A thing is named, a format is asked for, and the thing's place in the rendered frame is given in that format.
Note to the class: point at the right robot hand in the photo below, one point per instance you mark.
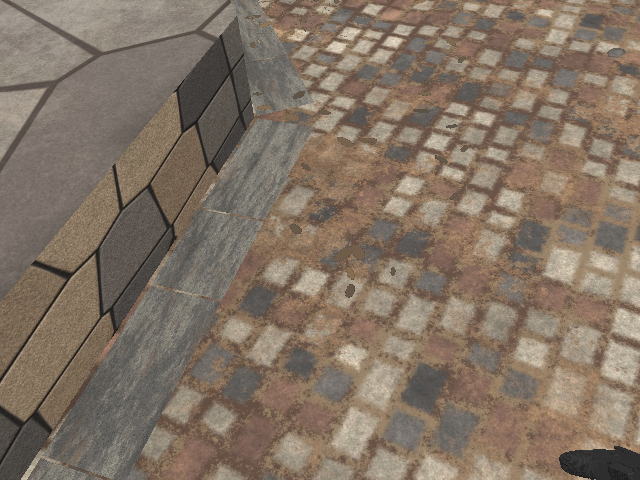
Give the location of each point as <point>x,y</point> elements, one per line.
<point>602,464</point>

